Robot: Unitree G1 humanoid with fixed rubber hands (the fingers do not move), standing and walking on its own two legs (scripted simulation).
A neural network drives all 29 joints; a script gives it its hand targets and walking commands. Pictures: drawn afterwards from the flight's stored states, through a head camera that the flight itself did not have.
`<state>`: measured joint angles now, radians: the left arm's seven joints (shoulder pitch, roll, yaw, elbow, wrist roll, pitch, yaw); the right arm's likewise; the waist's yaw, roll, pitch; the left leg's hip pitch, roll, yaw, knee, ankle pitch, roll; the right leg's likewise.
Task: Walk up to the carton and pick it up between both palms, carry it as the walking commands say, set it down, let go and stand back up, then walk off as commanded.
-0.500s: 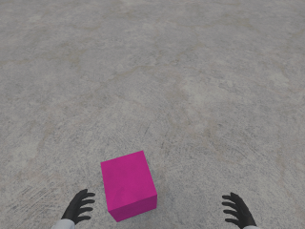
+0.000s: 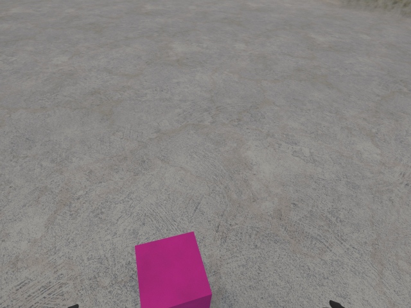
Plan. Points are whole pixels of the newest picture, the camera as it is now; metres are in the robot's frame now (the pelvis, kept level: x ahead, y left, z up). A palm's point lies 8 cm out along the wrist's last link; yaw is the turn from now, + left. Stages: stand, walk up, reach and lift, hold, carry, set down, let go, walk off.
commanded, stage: stand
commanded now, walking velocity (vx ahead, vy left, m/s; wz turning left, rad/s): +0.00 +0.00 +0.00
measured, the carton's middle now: (172, 283) +0.40 +0.14 -0.63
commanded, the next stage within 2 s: walk off in 1.52 s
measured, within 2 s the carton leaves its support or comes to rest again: neither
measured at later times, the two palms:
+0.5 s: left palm out of the picture -0.03 +0.31 -0.12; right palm out of the picture -0.04 -0.25 -0.11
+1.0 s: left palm out of the picture -0.06 +0.30 -0.13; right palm out of the picture -0.05 -0.25 -0.12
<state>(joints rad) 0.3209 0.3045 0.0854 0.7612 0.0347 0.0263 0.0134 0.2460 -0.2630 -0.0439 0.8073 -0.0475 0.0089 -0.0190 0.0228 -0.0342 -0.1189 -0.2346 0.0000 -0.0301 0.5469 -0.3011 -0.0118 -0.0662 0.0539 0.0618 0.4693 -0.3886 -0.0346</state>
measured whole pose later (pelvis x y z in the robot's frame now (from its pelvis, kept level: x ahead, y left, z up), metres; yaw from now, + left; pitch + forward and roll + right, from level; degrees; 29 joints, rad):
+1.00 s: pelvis -0.08 +0.03 +0.00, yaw -1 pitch -4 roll -1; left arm 0.36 0.29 0.02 1.02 0.02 -0.03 0.00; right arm 0.27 -0.30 -0.02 1.07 -0.01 -0.01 0.00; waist -0.01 0.01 -0.05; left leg -0.27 -0.02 -0.03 0.51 -0.17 0.02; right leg -0.14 0.04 0.08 0.49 -0.29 0.01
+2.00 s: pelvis -0.05 +0.06 +0.00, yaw +10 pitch -1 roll -1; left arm 0.19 0.22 0.01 1.01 0.02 0.02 0.04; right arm 0.26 -0.30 -0.03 1.11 -0.03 0.08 0.02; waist 0.01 0.03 0.02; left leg -0.48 0.01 0.02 0.97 -0.44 -0.06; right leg -0.13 -0.09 -0.08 0.53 -0.38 0.06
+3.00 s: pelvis -0.11 +0.28 -0.02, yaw +50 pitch +0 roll +1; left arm 0.20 0.25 0.11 0.97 0.02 0.09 0.03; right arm 0.15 -0.19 -0.03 0.94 -0.03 0.04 0.00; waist 0.00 -0.06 0.11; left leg -0.39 -0.01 0.06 0.71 -0.33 0.03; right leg -0.47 -0.16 -0.08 1.24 -0.57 0.07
